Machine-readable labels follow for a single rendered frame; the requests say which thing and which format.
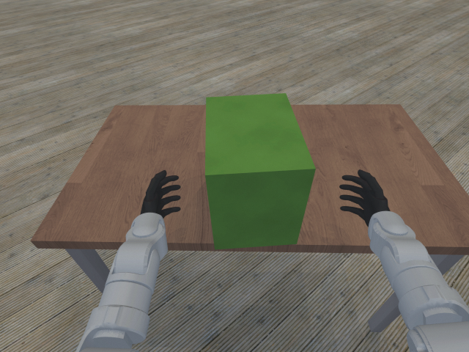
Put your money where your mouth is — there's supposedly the right robot hand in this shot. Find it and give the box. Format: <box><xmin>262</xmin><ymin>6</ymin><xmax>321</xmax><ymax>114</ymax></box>
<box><xmin>339</xmin><ymin>169</ymin><xmax>390</xmax><ymax>227</ymax></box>

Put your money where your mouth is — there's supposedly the right robot forearm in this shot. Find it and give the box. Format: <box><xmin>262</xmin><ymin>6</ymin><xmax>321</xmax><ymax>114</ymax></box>
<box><xmin>368</xmin><ymin>211</ymin><xmax>469</xmax><ymax>330</ymax></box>

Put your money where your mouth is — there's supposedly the right robot upper arm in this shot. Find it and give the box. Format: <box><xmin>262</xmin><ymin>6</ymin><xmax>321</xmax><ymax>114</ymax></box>
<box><xmin>407</xmin><ymin>321</ymin><xmax>469</xmax><ymax>352</ymax></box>

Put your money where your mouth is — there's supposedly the left robot forearm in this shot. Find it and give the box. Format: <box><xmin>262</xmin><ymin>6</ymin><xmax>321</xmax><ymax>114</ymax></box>
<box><xmin>75</xmin><ymin>213</ymin><xmax>168</xmax><ymax>352</ymax></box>

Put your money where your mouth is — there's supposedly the left robot hand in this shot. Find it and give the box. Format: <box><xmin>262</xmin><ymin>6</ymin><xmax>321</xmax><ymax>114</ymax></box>
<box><xmin>140</xmin><ymin>170</ymin><xmax>181</xmax><ymax>218</ymax></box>

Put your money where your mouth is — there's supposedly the table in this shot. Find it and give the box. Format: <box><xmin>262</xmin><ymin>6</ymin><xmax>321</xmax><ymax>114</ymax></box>
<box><xmin>30</xmin><ymin>104</ymin><xmax>469</xmax><ymax>332</ymax></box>

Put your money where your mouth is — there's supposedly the carton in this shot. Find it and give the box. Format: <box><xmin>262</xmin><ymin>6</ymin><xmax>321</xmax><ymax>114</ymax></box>
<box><xmin>205</xmin><ymin>93</ymin><xmax>316</xmax><ymax>249</ymax></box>

